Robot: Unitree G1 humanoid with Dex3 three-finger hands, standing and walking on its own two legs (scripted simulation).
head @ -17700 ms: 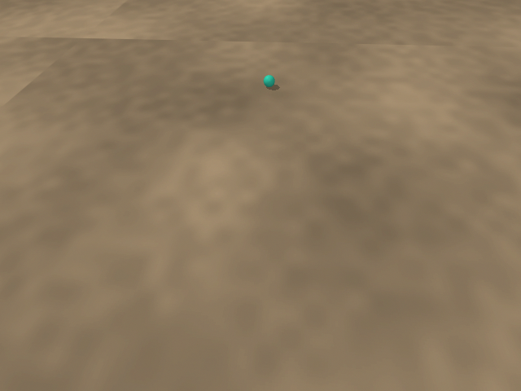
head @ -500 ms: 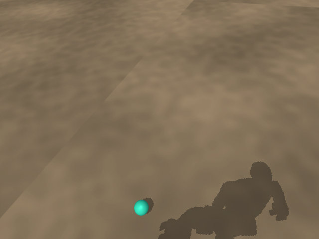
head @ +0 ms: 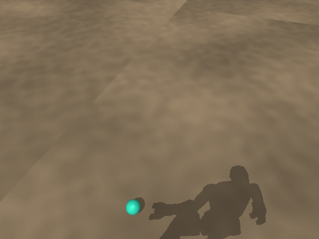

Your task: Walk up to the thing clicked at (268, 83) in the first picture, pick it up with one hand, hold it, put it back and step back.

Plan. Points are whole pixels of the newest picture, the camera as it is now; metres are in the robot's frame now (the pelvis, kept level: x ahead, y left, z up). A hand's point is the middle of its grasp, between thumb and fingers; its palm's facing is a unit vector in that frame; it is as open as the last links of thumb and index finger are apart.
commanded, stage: stand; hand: left
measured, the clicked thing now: (133, 207) +0.46 +0.17 -0.74
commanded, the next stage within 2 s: walk up in 1.92 s
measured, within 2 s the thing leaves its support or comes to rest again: neither
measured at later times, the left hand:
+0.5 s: hand out of the picture +0.08 +0.25 -0.16, palm faces -0.02 -0.94 -0.33, open 7.4 cm
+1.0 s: hand out of the picture +0.11 +0.25 -0.15, palm faces -0.03 -0.94 -0.34, open 7.4 cm
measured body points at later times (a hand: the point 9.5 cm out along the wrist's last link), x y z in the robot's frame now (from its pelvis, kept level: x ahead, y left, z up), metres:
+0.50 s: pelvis +0.02 +0.00 +0.00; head +0.03 +0.00 +0.45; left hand +0.08 +0.30 -0.13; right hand +0.12 -0.29 -0.13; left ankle +0.05 +0.13 -0.74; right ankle +0.00 -0.14 -0.74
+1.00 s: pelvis +0.03 +0.00 +0.00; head +0.05 +0.00 +0.45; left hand +0.11 +0.30 -0.13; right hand +0.11 -0.30 -0.13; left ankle +0.05 +0.13 -0.74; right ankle +0.00 -0.14 -0.74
